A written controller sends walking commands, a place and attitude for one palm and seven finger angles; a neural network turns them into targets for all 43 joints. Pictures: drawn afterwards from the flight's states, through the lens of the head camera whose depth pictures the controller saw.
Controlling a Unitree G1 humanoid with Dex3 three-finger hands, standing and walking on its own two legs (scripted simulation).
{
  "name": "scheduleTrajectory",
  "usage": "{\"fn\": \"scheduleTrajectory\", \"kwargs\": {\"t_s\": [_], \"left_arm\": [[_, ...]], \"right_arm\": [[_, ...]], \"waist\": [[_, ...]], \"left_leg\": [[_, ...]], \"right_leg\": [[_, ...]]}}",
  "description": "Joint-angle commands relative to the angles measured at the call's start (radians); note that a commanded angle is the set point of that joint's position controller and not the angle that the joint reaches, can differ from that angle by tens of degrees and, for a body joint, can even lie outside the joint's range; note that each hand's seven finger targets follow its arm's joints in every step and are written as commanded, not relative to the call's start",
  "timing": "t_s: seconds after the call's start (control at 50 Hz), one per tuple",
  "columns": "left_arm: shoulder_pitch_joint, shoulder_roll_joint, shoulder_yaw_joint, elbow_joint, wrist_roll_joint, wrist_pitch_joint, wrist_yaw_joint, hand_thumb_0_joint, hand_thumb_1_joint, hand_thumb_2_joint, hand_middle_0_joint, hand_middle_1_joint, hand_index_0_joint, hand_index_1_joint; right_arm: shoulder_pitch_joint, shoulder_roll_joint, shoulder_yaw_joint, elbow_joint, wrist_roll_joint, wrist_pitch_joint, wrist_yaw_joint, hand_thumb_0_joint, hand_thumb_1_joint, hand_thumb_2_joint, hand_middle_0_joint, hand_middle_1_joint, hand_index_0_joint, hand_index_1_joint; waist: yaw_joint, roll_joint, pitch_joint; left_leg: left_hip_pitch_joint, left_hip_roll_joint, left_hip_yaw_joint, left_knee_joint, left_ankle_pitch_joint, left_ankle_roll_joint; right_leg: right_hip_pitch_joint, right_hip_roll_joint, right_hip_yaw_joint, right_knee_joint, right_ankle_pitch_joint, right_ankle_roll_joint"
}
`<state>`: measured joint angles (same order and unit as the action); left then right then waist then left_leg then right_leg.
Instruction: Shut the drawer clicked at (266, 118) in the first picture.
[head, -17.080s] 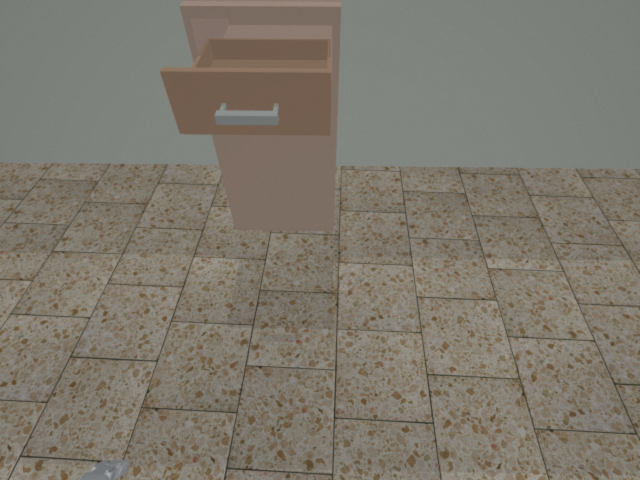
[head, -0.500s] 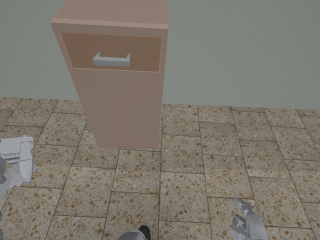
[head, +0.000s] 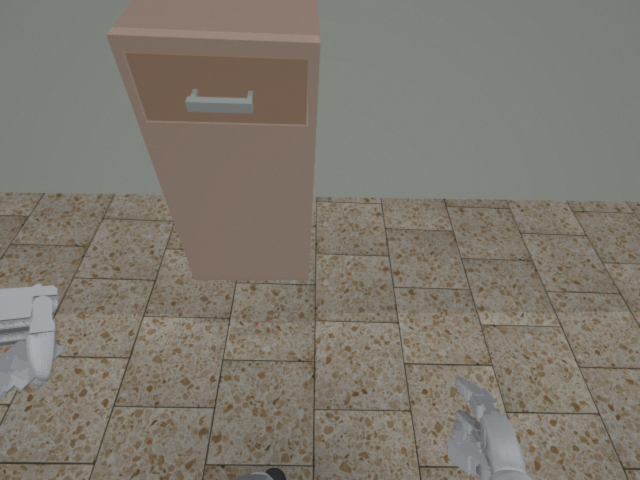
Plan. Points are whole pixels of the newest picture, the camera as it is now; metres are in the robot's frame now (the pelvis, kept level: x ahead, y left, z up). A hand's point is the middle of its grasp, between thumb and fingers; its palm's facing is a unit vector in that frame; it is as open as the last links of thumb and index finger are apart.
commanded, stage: stop stepping back and stand still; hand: left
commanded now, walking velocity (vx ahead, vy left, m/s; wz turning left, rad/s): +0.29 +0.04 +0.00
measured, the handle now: (221, 99) +0.85 +0.25 +0.00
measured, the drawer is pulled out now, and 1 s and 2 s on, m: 0.00 0.00 0.00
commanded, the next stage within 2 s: let the arm hang, fingers relaxed in 0.58 s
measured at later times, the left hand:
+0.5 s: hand out of the picture +0.11 +0.25 +0.18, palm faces +0.46 -0.78 -0.44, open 3.2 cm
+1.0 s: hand out of the picture -0.01 +0.21 -0.17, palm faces +0.13 -0.97 -0.22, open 3.2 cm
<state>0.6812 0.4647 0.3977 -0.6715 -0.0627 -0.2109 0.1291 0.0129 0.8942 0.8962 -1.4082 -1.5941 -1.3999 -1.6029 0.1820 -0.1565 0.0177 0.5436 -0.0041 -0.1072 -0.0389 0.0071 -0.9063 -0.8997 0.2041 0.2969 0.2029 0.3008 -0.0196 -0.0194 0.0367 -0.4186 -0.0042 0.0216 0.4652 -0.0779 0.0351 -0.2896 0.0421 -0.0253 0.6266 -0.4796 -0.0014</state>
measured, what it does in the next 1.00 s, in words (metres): steps on the spot: left foot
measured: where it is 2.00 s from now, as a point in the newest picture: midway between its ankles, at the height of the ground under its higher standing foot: outside the picture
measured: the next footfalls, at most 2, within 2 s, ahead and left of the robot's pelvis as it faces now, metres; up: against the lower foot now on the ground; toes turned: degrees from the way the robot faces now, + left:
left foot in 0.22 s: +0.01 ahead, +0.13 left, +0.00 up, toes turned +5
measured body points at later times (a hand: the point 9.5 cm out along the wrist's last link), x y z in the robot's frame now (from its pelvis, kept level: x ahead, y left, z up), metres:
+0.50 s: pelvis -0.06 +0.00 +0.00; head -0.08 +0.00 +0.45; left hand +0.08 +0.29 +0.20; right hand +0.10 -0.22 -0.09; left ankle -0.03 +0.13 -0.72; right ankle +0.00 -0.10 -0.73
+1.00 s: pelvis -0.06 +0.01 +0.00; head -0.04 +0.03 +0.45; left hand -0.02 +0.26 -0.15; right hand +0.02 -0.22 -0.14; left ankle -0.03 +0.12 -0.73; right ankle +0.00 -0.10 -0.73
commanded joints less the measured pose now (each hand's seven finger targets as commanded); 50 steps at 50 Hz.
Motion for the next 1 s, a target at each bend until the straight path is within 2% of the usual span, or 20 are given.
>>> {"fn": "scheduleTrajectory", "kwargs": {"t_s": [0.0,0.02,0.04,0.08,0.14,0.22,0.24,0.3,0.36,0.42,0.44,0.52,0.6,0.64,0.66,0.7,0.76,0.8,0.86,0.98], "left_arm": [[0.026,0.147,0.172,-0.139,-0.007,-0.023,0.035,0.0,0.9,0.9,-1.4,-1.6,-1.4,-1.6],[-0.055,0.104,0.116,-0.142,-0.005,-0.014,0.041,0.0,0.9,0.9,-1.4,-1.6,-1.4,-1.6],[-0.087,0.085,0.106,-0.081,0.004,-0.01,0.044,0.0,0.9,0.9,-1.4,-1.6,-1.4,-1.6],[-0.118,0.053,0.067,0.0,0.018,-0.01,0.053,0.0,0.9,0.9,-1.4,-1.6,-1.4,-1.6],[-0.15,0.037,0.027,-0.003,0.043,-0.024,0.059,0.0,0.9,0.9,-1.4,-1.6,-1.4,-1.6],[-0.157,0.081,0.052,-0.153,0.041,-0.056,0.053,0.0,0.9,0.9,-1.4,-1.6,-1.4,-1.6],[-0.103,0.084,0.067,-0.125,0.036,-0.059,0.044,0.0,0.9,0.9,-1.4,-1.6,-1.4,-1.6],[-0.129,0.09,0.091,-0.137,0.055,-0.056,0.049,0.0,0.9,0.9,-1.4,-1.6,-1.4,-1.6],[-0.08,0.053,0.07,-0.051,0.048,-0.049,0.05,0.0,0.9,0.9,-1.4,-1.6,-1.4,-1.6],[-0.105,0.057,0.064,-0.041,0.035,-0.044,0.048,0.0,0.9,0.9,-1.4,-1.6,-1.4,-1.6],[-0.107,0.055,0.063,-0.025,0.035,-0.042,0.053,0.0,0.9,0.9,-1.4,-1.6,-1.4,-1.6],[-0.127,0.052,0.05,-0.065,0.034,-0.044,0.053,0.0,0.9,0.9,-1.4,-1.6,-1.4,-1.6],[-0.146,0.064,0.073,-0.114,0.053,-0.059,0.05,0.0,0.9,0.9,-1.4,-1.6,-1.4,-1.6],[-0.133,0.046,0.061,-0.082,0.061,-0.06,0.052,0.0,0.9,0.9,-1.4,-1.6,-1.4,-1.6],[-0.233,-0.109,-0.294,0.767,0.125,0.117,-0.104,0.0,0.9,0.9,-1.4,-1.6,-1.4,-1.6],[-0.236,-0.159,-0.296,0.832,0.099,0.196,-0.13,0.0,0.9,0.9,-1.32,-1.513,-1.32,-1.513],[-0.36,-0.128,-0.307,0.979,0.1,0.208,-0.125,0.0,0.9,0.9,-1.2,-1.383,-1.2,-1.383],[-0.423,-0.117,-0.315,1.104,0.098,0.221,-0.119,0.0,0.9,0.9,-1.12,-1.297,-1.12,-1.297],[-0.437,-0.131,-0.337,1.295,0.087,0.23,-0.113,0.0,0.9,0.9,-1.0,-1.167,-1.0,-1.167],[-0.384,-0.15,-0.346,1.563,0.077,0.212,-0.109,0.0,0.9,0.9,-0.76,-0.907,-0.76,-0.907]], "right_arm": [[-0.069,-0.161,-0.076,-0.125,-0.004,0.002,-0.032,0.0,-0.9,-0.9,0.2,0.3,0.2,0.3],[-0.059,-0.152,-0.073,-0.099,0.001,0.003,-0.036,0.0,-0.9,-0.9,0.2,0.3,0.2,0.3],[-0.039,-0.148,-0.069,-0.067,-0.004,0.001,-0.041,0.0,-0.9,-0.9,0.2,0.3,0.2,0.3],[-0.057,-0.152,-0.059,-0.06,0.0,-0.016,-0.057,0.0,-0.9,-0.9,0.2,0.3,0.2,0.3],[-0.055,-0.165,-0.053,-0.047,-0.004,-0.046,-0.071,0.0,-0.9,-0.9,0.2,0.3,0.2,0.3],[-0.05,-0.205,-0.061,-0.092,0.005,-0.07,-0.061,0.0,-0.9,-0.9,0.2,0.3,0.2,0.3],[-0.045,-0.172,-0.047,-0.068,0.006,-0.068,-0.053,0.0,-0.9,-0.9,0.2,0.3,0.2,0.3],[-0.064,-0.166,-0.046,-0.078,0.008,-0.071,-0.05,0.0,-0.9,-0.9,0.2,0.3,0.2,0.3],[-0.051,-0.166,-0.058,-0.071,0.006,-0.067,-0.04,0.0,-0.9,-0.9,0.2,0.3,0.2,0.3],[-0.035,-0.157,-0.064,-0.052,0.0,-0.056,-0.038,0.0,-0.9,-0.9,0.2,0.3,0.2,0.3],[-0.024,-0.152,-0.061,-0.04,-0.002,-0.053,-0.036,0.0,-0.9,-0.9,0.2,0.3,0.2,0.3],[-0.048,-0.161,-0.051,-0.05,0.0,-0.049,-0.043,0.0,-0.9,-0.9,0.2,0.3,0.2,0.3],[-0.074,-0.157,-0.035,-0.069,0.005,-0.058,-0.053,0.0,-0.9,-0.9,0.2,0.3,0.2,0.3],[-0.061,-0.154,-0.037,-0.067,0.007,-0.064,-0.048,0.0,-0.9,-0.9,0.2,0.3,0.2,0.3],[-0.089,-0.329,-0.114,0.183,-0.015,-0.08,0.044,0.0,-0.9,-0.9,0.2,0.3,0.2,0.3],[0.043,-0.183,-0.087,0.172,-0.002,0.0,0.043,0.0,-0.9,-0.9,0.2,0.3,0.2,0.3],[0.078,-0.189,-0.072,0.175,-0.018,0.065,0.039,0.0,-0.9,-0.9,0.2,0.3,0.2,0.3],[0.065,-0.195,-0.072,0.195,-0.027,0.091,0.039,0.0,-0.9,-0.9,0.2,0.3,0.2,0.3],[0.025,-0.185,-0.046,0.243,-0.034,0.099,0.035,0.0,-0.9,-0.9,0.2,0.3,0.2,0.3],[0.076,-0.133,-0.041,0.356,-0.024,0.11,0.018,0.0,-0.9,-0.9,0.2,0.3,0.2,0.3]], "waist": [[0.011,-0.148,-0.061],[0.009,-0.204,-0.041],[-0.016,-0.162,-0.051],[-0.013,-0.124,-0.053],[0.003,-0.046,-0.034],[0.025,0.14,-0.094],[0.014,0.21,-0.094],[0.018,0.197,0.011],[0.017,0.07,-0.004],[0.003,-0.111,-0.021],[-0.001,-0.119,-0.037],[0.0,-0.032,-0.025],[0.017,0.23,0.014],[0.021,0.165,0.007],[-0.005,0.1,0.058],[-0.001,-0.074,-0.08],[-0.013,-0.263,-0.084],[-0.016,-0.175,-0.044],[0.017,0.128,-0.006],[0.032,0.2,-0.061]], "left_leg": [[0.023,-0.04,-0.032,0.385,-0.345,-0.073],[-0.021,-0.014,-0.074,0.549,-0.305,-0.064],[-0.034,0.011,-0.077,0.582,-0.27,-0.059],[0.06,0.038,-0.042,0.423,-0.29,-0.04],[0.177,0.025,0.015,0.066,-0.272,-0.003],[0.16,0.175,-0.2,-0.12,-0.11,0.055],[0.088,0.178,-0.231,-0.205,-0.324,0.047],[-0.094,0.194,-0.235,-0.275,-0.601,0.061],[-0.065,0.11,-0.116,-0.118,-0.489,0.022],[0.039,0.013,-0.003,0.238,-0.335,-0.018],[0.053,0.017,-0.002,0.29,-0.299,-0.017],[0.187,0.045,-0.04,0.029,-0.293,0.004],[-0.03,0.185,-0.268,-0.283,-0.575,0.054],[-0.034,0.168,-0.216,-0.222,-0.437,0.048],[-0.074,0.103,-0.167,0.013,-0.115,0.027],[0.078,0.072,-0.092,0.107,-0.063,-0.004],[0.122,0.025,-0.081,0.18,-0.117,0.0],[0.142,0.032,-0.097,0.146,-0.086,0.006],[0.033,0.105,-0.213,-0.069,-0.096,0.032],[0.07,0.075,-0.147,-0.103,-0.22,0.011]], "right_leg": [[-0.19,-0.344,0.434,-0.54,-0.302,-0.173],[-0.223,-0.409,0.487,-0.532,-0.301,-0.207],[-0.2,-0.371,0.393,-0.494,-0.26,-0.182],[-0.194,-0.3,0.219,-0.432,-0.16,-0.116],[-0.128,-0.246,0.146,-0.357,-0.1,-0.085],[0.034,-0.074,0.011,-0.064,0.234,0.005],[0.047,-0.061,-0.015,-0.048,0.116,0.016],[0.118,-0.042,-0.014,-0.029,0.114,0.014],[0.125,-0.059,0.042,-0.198,0.072,-0.008],[-0.066,-0.251,0.333,-0.409,-0.22,-0.11],[-0.073,-0.286,0.349,-0.417,-0.213,-0.131],[-0.12,-0.2,0.168,-0.294,-0.098,-0.073],[0.058,-0.048,0.026,-0.065,0.106,0.01],[0.121,-0.051,0.025,-0.105,0.21,0.011],[0.0,-0.127,0.022,-0.039,0.413,-0.007],[-0.022,-0.173,0.09,-0.123,0.407,-0.036],[-0.061,-0.219,0.103,-0.195,0.28,-0.091],[-0.102,-0.205,0.092,-0.185,0.215,-0.096],[0.018,-0.11,0.048,-0.132,0.175,-0.036],[0.132,-0.126,0.066,-0.231,0.211,-0.051]]}}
